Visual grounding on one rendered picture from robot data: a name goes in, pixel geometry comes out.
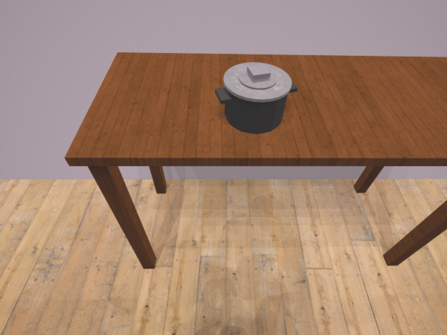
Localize pot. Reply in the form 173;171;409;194
215;82;298;134

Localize knob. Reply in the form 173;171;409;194
247;64;271;80

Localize lid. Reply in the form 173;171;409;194
223;62;292;103

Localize table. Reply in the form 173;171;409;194
64;52;447;269

